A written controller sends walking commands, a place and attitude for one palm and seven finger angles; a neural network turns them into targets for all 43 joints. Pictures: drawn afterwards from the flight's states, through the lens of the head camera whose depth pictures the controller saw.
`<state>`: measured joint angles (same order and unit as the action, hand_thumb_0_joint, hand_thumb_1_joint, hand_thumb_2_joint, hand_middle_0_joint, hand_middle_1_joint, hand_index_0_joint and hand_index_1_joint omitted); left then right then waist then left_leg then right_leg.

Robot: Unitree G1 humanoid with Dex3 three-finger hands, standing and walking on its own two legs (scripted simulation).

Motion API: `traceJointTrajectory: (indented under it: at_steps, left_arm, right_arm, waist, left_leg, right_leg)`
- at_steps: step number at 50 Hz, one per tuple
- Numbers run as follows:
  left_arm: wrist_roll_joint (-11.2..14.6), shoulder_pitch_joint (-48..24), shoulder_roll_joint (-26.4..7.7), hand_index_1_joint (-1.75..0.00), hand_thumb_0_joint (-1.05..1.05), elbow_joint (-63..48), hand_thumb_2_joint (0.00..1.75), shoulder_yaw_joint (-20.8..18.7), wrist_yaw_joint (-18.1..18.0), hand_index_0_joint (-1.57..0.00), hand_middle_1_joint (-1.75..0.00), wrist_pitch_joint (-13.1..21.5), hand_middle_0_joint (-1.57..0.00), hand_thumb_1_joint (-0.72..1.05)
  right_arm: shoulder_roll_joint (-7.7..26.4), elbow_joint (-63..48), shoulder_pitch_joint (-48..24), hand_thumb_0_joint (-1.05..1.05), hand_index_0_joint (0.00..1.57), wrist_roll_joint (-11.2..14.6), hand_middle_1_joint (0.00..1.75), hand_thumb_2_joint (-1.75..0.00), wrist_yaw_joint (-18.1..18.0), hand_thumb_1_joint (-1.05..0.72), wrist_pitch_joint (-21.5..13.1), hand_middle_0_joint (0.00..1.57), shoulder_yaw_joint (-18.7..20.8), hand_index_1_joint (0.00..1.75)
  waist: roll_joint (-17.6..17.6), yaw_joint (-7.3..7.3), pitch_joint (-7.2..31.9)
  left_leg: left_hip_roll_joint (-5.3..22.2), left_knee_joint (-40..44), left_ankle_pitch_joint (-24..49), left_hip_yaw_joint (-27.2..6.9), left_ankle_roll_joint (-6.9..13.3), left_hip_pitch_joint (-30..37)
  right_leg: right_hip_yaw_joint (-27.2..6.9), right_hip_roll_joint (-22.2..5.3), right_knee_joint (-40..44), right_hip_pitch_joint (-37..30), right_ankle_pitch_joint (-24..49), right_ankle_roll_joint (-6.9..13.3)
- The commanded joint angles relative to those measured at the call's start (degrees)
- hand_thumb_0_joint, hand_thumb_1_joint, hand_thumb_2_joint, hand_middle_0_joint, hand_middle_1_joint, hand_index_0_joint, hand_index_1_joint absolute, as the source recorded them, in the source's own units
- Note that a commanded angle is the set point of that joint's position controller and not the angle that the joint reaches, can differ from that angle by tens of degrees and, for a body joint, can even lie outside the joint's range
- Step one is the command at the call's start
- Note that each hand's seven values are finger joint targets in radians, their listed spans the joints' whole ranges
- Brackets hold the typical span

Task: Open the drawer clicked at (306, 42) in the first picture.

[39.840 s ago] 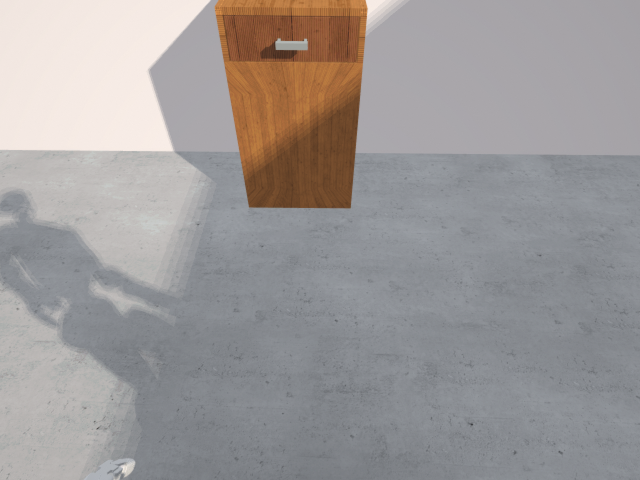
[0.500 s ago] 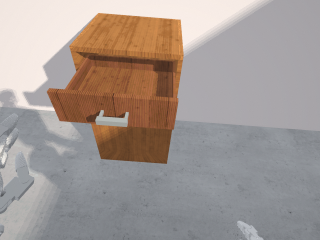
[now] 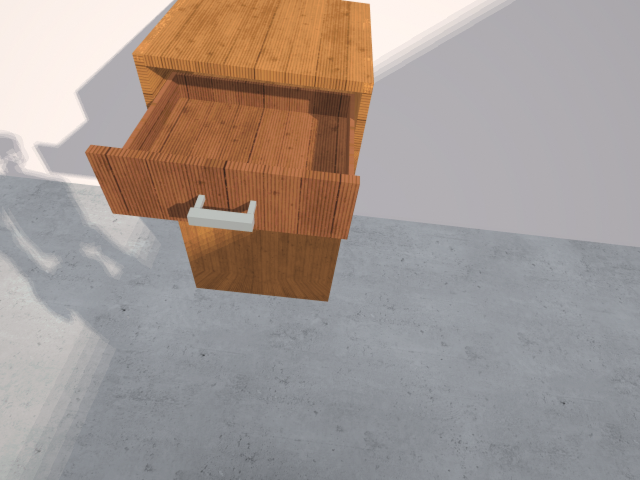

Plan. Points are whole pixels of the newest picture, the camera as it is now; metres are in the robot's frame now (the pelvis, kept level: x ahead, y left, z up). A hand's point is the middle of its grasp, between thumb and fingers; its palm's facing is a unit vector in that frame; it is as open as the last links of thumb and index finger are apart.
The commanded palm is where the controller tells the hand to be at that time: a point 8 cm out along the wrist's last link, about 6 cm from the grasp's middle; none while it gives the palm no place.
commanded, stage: let the arm hang, fingers relaxed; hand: left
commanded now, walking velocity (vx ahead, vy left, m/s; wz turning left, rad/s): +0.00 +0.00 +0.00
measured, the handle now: (224, 211) +0.52 +0.18 -0.01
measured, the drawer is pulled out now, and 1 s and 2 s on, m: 0.28 0.28 0.28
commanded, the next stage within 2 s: look to check the result in 0.76 s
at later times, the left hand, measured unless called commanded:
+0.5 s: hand out of the picture -0.03 +0.18 -0.17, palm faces -0.01 -0.98 -0.18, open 7.4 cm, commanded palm none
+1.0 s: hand out of the picture -0.02 +0.19 -0.17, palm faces -0.01 -0.98 -0.20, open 7.4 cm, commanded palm none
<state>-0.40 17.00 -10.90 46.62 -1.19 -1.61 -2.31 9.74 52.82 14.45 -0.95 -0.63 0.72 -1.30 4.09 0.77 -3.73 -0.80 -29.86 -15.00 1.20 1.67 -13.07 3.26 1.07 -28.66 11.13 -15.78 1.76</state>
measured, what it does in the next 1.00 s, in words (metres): stands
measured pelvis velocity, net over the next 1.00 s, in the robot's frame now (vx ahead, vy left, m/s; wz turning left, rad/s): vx -0.01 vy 0.01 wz -0.03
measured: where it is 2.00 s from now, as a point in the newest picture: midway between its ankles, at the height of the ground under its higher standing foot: outside the picture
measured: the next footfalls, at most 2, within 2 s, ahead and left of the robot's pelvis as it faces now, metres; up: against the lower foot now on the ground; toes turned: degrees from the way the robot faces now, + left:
none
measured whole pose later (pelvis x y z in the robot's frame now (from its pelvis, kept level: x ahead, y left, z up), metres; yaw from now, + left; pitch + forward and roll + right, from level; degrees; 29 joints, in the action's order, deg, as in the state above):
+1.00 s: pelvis -0.01 +0.01 +0.01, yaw -2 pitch -2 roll +0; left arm -0.7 17.1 -9.2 63.8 -0.6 -2.0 0.4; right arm 7.1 64.1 16.8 -0.4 -2.0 -0.1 0.9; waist 0.5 0.8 -4.2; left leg -1.7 -21.6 -10.0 3.2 2.7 -9.5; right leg 1.2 0.3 -22.3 9.1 -11.1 0.7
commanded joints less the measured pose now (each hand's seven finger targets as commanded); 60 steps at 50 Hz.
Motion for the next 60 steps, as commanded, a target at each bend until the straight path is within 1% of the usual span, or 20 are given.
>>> traceJointTrajectory:
  at_steps: [1, 2, 3, 8, 14, 17, 18, 22, 23, 27, 28, 29, 33, 34, 40, 44, 48, 54, 58, 60]
  left_arm:
    - [-0.3, 2.5, -7.1, -0.30, 0.00, 2.5, 0.90, -1.2, 0.2, -0.20, -0.30, 2.4, -0.20, 0.90]
    - [-0.2, 2.3, -7.2, -0.30, 0.00, 4.1, 0.90, -0.9, 0.3, -0.20, -0.30, 2.5, -0.20, 0.90]
    - [-0.3, 2.4, -6.9, -0.30, 0.00, 5.2, 0.90, -0.9, 0.3, -0.20, -0.30, 2.6, -0.20, 0.90]
    - [-0.2, 3.1, -5.9, -0.30, 0.00, 10.7, 0.90, -0.1, 0.1, -0.20, -0.30, 2.7, -0.20, 0.90]
    - [-0.1, 4.4, -5.2, -0.30, 0.00, 14.5, 0.90, 0.4, -0.3, -0.20, -0.30, 2.7, -0.20, 0.90]
    - [-0.1, 4.8, -4.7, -0.30, 0.00, 15.3, 0.90, 0.5, -0.4, -0.20, -0.30, 2.7, -0.20, 0.90]
    - [-0.2, 5.3, -4.8, -0.30, 0.00, 15.4, 0.90, 0.3, -0.5, -0.20, -0.30, 2.8, -0.20, 0.90]
    - [-0.2, 5.2, -4.1, -0.30, 0.00, 16.0, 0.90, 0.4, -0.6, -0.20, -0.30, 2.8, -0.20, 0.90]
    - [-0.3, 5.7, -4.1, -0.30, 0.00, 16.0, 0.90, 0.3, -0.7, -0.20, -0.30, 2.9, -0.20, 0.90]
    - [-0.3, 5.2, -3.3, -0.30, 0.00, 16.2, 0.90, 0.3, -0.8, -0.20, -0.30, 2.9, -0.20, 0.90]
    - [-0.3, 5.5, -3.5, -0.30, 0.00, 15.9, 0.90, 0.2, -0.8, -0.20, -0.30, 3.0, -0.20, 0.90]
    - [-0.3, 5.1, -3.2, -0.30, 0.00, 16.1, 0.90, 0.2, -0.8, -0.20, -0.30, 2.9, -0.20, 0.90]
    - [-0.3, 5.1, -3.1, -0.30, 0.00, 16.0, 0.90, 0.0, -0.9, -0.20, -0.30, 3.1, -0.20, 0.90]
    - [-0.3, 4.9, -2.7, -0.30, 0.00, 16.0, 0.90, 0.1, -0.8, -0.20, -0.30, 3.0, -0.20, 0.90]
    - [-0.2, 4.2, -2.8, -0.30, 0.00, 15.9, 0.90, -0.1, -0.8, -0.20, -0.30, 3.1, -0.20, 0.90]
    - [-0.3, 3.9, -3.4, -0.30, 0.00, 15.8, 0.90, -0.2, -0.8, -0.20, -0.30, 3.2, -0.20, 0.90]
    - [-0.3, 3.9, -4.1, -0.30, 0.00, 15.8, 0.90, -0.3, -0.8, -0.20, -0.30, 3.5, -0.20, 0.90]
    - [-0.2, 2.8, -4.8, -0.30, 0.00, 15.9, 0.90, -0.3, -0.8, -0.20, -0.30, 3.5, -0.20, 0.90]
    - [-0.3, 2.5, -5.4, -0.30, 0.00, 15.8, 0.90, -0.5, -0.8, -0.20, -0.30, 3.7, -0.20, 0.90]
    - [-0.2, 1.5, -5.5, -0.30, 0.00, 15.9, 0.90, -0.5, -0.8, -0.20, -0.30, 3.6, -0.20, 0.90]
  right_arm:
    - [6.4, -0.5, 0.1, 0.00, 0.20, 0.0, 0.30, -0.90, -0.9, -0.90, -1.2, 0.20, 2.2, 0.30]
    - [6.6, 0.4, 0.4, 0.00, 0.20, 0.1, 0.30, -0.90, -0.9, -0.90, -1.1, 0.20, 2.2, 0.30]
    - [6.6, 0.9, 1.2, 0.00, 0.20, 0.2, 0.30, -0.90, -1.1, -0.90, -1.0, 0.20, 2.4, 0.30]
    - [6.3, 4.6, 3.6, 0.00, 0.20, 0.5, 0.30, -0.90, -1.2, -0.90, -0.9, 0.20, 2.7, 0.30]
    - [5.0, 7.9, 5.4, 0.00, 0.20, 0.5, 0.30, -0.90, -1.3, -0.90, -0.8, 0.20, 2.6, 0.30]
    - [4.8, 8.9, 5.7, 0.00, 0.20, 0.4, 0.30, -0.90, -1.3, -0.90, -0.8, 0.20, 2.5, 0.30]
    - [4.5, 9.1, 5.8, 0.00, 0.20, 0.6, 0.30, -0.90, -1.3, -0.90, -0.9, 0.20, 2.6, 0.30]
    - [3.6, 9.9, 6.0, 0.00, 0.20, 0.4, 0.30, -0.90, -1.3, -0.90, -1.1, 0.20, 2.5, 0.30]
    - [3.6, 9.9, 5.8, 0.00, 0.20, 0.5, 0.30, -0.90, -1.3, -0.90, -1.0, 0.20, 2.7, 0.30]
    - [2.8, 10.3, 6.2, 0.00, 0.20, 0.3, 0.30, -0.90, -1.4, -0.90, -1.1, 0.20, 2.7, 0.30]
    - [2.7, 10.1, 6.3, 0.00, 0.20, 0.5, 0.30, -0.90, -1.4, -0.90, -1.2, 0.20, 2.9, 0.30]
    - [2.6, 10.2, 6.4, 0.00, 0.20, 0.3, 0.30, -0.90, -1.4, -0.90, -1.2, 0.20, 2.9, 0.30]
    - [2.6, 10.0, 6.5, 0.00, 0.20, 0.4, 0.30, -0.90, -1.5, -0.90, -1.4, 0.20, 3.1, 0.30]
    - [2.4, 10.0, 6.7, 0.00, 0.20, 0.3, 0.30, -0.90, -1.5, -0.90, -1.4, 0.20, 3.1, 0.30]
    - [2.6, 10.0, 6.9, 0.00, 0.20, 0.3, 0.30, -0.90, -1.7, -0.90, -1.6, 0.20, 3.2, 0.30]
    - [3.2, 9.9, 6.6, 0.00, 0.20, 0.4, 0.30, -0.90, -1.7, -0.90, -1.6, 0.20, 3.4, 0.30]
    - [3.9, 9.8, 6.0, 0.00, 0.20, 0.6, 0.30, -0.90, -1.6, -0.90, -1.7, 0.20, 3.6, 0.30]
    - [4.5, 10.2, 4.7, 0.00, 0.20, 0.4, 0.30, -0.90, -1.5, -0.90, -1.6, 0.20, 3.5, 0.30]
    - [5.4, 9.9, 3.7, 0.00, 0.20, 0.5, 0.30, -0.90, -1.5, -0.90, -1.6, 0.20, 3.7, 0.30]
    - [5.3, 10.2, 3.3, 0.00, 0.20, 0.4, 0.30, -0.90, -1.5, -0.90, -1.7, 0.20, 3.6, 0.30]
  waist:
    - [-13.8, -0.82, 3.7]
    - [-13.1, -0.75, 3.5]
    - [-9.8, -0.69, 3.2]
    - [-4.1, -0.47, 0.6]
    - [-1.8, -0.21, -2.3]
    - [-2.6, -0.31, -2.7]
    - [-1.9, -0.53, -2.4]
    - [-4.0, -0.41, -2.8]
    - [-3.0, -0.71, -2.9]
    - [-5.3, -0.48, -3.9]
    - [-4.2, -0.60, -3.6]
    - [-5.4, -0.43, -3.7]
    - [-4.8, -0.58, -3.2]
    - [-5.9, -0.44, -3.5]
    - [-4.7, -0.28, -1.9]
    - [-5.0, -0.19, -2.7]
    - [-3.1, -0.31, -1.4]
    - [-4.7, -0.08, -2.1]
    - [-3.0, -0.18, -1.3]
    - [-4.2, -0.10, -1.0]
  left_leg:
    - [5.4, 9.4, 5.7, -6.3, 0.9, 1.1]
    - [5.4, 9.7, 4.9, -6.3, 0.8, 1.2]
    - [5.9, 9.8, 4.9, -6.5, 0.8, 2.0]
    - [6.4, 12.0, 1.6, -6.8, 1.0, 2.0]
    - [6.2, 13.1, 0.1, -6.5, 1.0, 2.0]
    - [5.9, 13.5, -0.3, -6.5, 1.0, 1.7]
    - [6.0, 13.5, -0.6, -6.5, 1.1, 2.1]
    - [6.0, 14.5, -1.1, -6.8, 0.9, 1.3]
    - [6.0, 14.1, -1.0, -6.5, 1.0, 1.6]
    - [5.7, 14.7, -1.8, -6.5, 0.8, 0.4]
    - [5.9, 14.5, -1.7, -6.5, 0.8, 0.9]
    - [5.9, 14.8, -1.9, -6.6, 0.8, 0.6]
    - [6.2, 14.9, -1.6, -6.7, 0.8, 0.9]
    - [6.2, 15.0, -2.1, -6.7, 0.8, 0.5]
    - [6.4, 14.7, 1.0, -6.9, 0.8, 1.8]
    - [6.6, 14.9, 0.5, -6.9, 0.9, 2.0]
    - [6.4, 13.9, 3.3, -6.2, 0.9, 3.8]
    - [6.4, 14.0, 3.6, -6.1, 0.7, 3.9]
    - [6.5, 13.7, 4.9, -5.9, 0.8, 5.3]
    - [6.5, 13.7, 5.9, -5.7, 0.6, 5.1]
  right_leg:
    - [-7.3, -5.4, 8.5, -3.0, 6.8, 0.9]
    - [-7.3, -5.5, 9.0, -3.0, 6.8, 0.9]
    - [-7.1, -5.4, 9.6, -2.6, 6.4, 0.9]
    - [-7.2, -5.4, 11.2, -1.0, 3.7, 0.8]
    - [-7.5, -5.6, 11.9, 1.3, 1.5, 0.6]
    - [-7.8, -5.6, 11.6, 1.7, 1.2, 0.6]
    - [-7.7, -5.4, 11.7, 1.5, 0.9, 0.6]
    - [-7.6, -5.6, 11.0, 1.5, 1.9, 0.5]
    - [-7.6, -5.4, 11.2, 1.9, 1.5, 0.5]
    - [-7.7, -5.6, 11.0, 2.0, 1.9, 0.6]
    - [-7.6, -5.3, 11.0, 2.2, 1.8, 0.5]
    - [-7.4, -5.5, 10.9, 2.1, 2.1, 0.5]
    - [-7.5, -5.3, 10.6, 2.0, 2.7, 0.6]
    - [-7.3, -5.4, 10.6, 2.0, 2.8, 0.5]
    - [-7.2, -5.5, 10.3, 0.7, 4.8, 0.6]
    - [-7.2, -5.5, 10.5, 1.4, 4.4, 0.6]
    - [-7.6, -5.7, 11.0, 1.1, 5.0, 0.7]
    - [-7.8, -6.0, 11.4, 1.2, 5.1, 0.7]
    - [-8.1, -5.9, 11.8, 1.2, 5.4, 0.7]
    - [-8.0, -6.2, 11.7, 0.4, 6.5, 0.6]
